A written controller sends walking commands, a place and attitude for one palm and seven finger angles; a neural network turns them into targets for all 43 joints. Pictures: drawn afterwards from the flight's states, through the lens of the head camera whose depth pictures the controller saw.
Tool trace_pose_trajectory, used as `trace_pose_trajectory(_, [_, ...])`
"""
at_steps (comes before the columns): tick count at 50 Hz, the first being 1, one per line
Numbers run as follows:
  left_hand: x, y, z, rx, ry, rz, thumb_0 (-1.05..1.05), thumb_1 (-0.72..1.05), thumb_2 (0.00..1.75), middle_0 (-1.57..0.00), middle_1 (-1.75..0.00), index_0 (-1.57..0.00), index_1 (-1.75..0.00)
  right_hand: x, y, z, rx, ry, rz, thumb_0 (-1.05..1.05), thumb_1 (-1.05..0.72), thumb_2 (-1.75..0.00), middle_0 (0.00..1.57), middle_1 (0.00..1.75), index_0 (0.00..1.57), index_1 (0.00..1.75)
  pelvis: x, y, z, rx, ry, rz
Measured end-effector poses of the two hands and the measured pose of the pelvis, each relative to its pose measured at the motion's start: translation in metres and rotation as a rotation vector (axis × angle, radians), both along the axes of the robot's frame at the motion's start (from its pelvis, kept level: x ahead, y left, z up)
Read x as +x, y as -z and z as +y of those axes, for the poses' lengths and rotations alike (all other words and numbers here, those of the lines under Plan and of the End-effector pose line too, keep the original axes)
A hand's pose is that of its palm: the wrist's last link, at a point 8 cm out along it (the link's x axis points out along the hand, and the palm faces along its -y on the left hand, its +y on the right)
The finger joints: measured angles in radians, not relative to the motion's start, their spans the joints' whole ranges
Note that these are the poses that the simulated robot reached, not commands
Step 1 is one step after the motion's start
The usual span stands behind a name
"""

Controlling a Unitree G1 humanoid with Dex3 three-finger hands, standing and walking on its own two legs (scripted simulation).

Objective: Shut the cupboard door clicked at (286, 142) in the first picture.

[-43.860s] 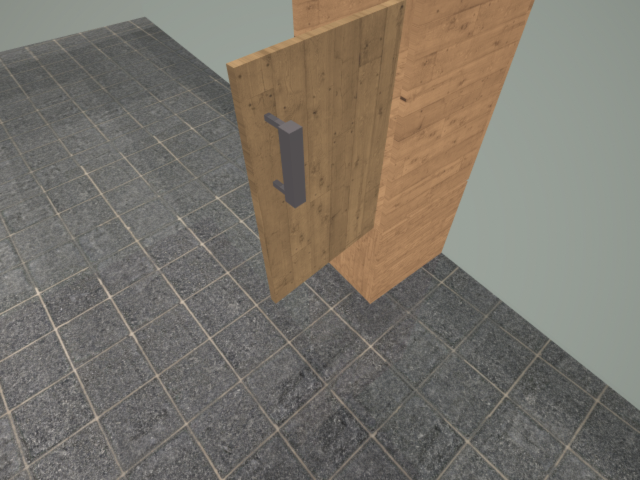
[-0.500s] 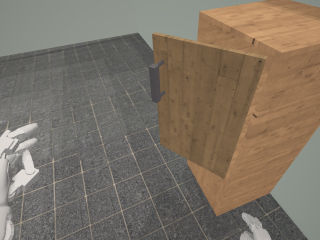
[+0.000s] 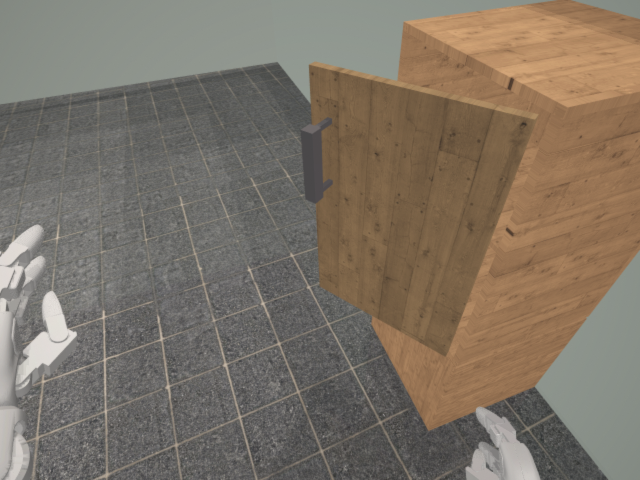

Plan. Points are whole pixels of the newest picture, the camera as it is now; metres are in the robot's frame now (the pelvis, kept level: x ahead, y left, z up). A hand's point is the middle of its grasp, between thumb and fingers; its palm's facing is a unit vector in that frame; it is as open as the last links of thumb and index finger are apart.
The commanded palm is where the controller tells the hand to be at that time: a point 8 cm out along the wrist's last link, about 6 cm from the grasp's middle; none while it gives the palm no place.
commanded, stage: step back with the hand held close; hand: left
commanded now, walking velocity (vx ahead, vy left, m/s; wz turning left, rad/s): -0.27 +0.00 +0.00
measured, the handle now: (320, 160) +0.64 +0.08 +0.08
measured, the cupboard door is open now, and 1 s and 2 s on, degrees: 34 34 34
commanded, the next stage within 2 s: stop stepping back and stand still in 1.36 s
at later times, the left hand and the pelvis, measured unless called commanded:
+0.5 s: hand (25, 380) +0.15 +0.29 +0.16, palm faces +0.44 -0.75 -0.50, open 7.4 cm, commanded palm +0.08 +0.32 +0.17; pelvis -0.06 +0.02 -0.02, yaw +0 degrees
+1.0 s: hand out of the picture +0.07 +0.28 +0.16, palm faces +0.54 -0.69 -0.48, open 7.4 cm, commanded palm +0.00 +0.31 +0.17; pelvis -0.12 +0.00 -0.03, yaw +4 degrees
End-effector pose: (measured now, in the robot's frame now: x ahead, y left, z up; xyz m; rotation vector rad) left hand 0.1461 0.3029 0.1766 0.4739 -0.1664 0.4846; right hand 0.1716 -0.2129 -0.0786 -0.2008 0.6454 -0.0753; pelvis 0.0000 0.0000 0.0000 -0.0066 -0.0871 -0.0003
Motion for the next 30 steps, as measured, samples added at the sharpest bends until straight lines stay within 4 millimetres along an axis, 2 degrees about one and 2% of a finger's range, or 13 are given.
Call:
trace_pose_trajectory(8, [0.003, 0.0, 0.004, 0.063, 0.039, 0.034, 0.02, 0.89, 0.9, -0.21, -0.3, -0.21, -0.31, -0.013, 0.008, -0.012, -0.025, 0.048, 0.073, 0.01, -0.9, -0.9, 0.2, 0.3, 0.2, 0.3, -0.009, 0.003, 0.007, -0.009, -0.006, 0.079])
trace_pose_trajectory(14, [-0.004, 0.003, 0.011, 0.103, 0.079, 0.075, 0.02, 0.88, 0.9, -0.21, -0.3, -0.21, -0.31, -0.03, 0.008, -0.019, -0.059, 0.111, 0.106, 0.01, -0.9, -0.9, 0.2, 0.3, 0.2, 0.3, -0.021, 0.006, 0.016, 0.002, 0.003, 0.097])
trace_pose_trajectory(21, [-0.024, -0.002, 0.018, 0.139, 0.083, 0.02, 0.02, 0.88, 0.9, -0.21, -0.3, -0.21, -0.31, -0.052, 0.004, -0.014, -0.07, 0.119, 0.086, 0.01, -0.9, -0.9, 0.2, 0.3, 0.2, 0.3, -0.043, 0.011, 0.019, 0.008, 0.008, 0.091])
trace_pose_trajectory(30, [-0.062, 0.004, 0.014, 0.14, 0.057, -0.073, 0.02, 0.88, 0.9, -0.21, -0.3, -0.21, -0.31, -0.084, 0.01, -0.011, -0.067, 0.075, 0.061, 0.01, -0.9, -0.9, 0.2, 0.3, 0.2, 0.3, -0.072, 0.022, 0.012, -0.002, -0.005, 0.081])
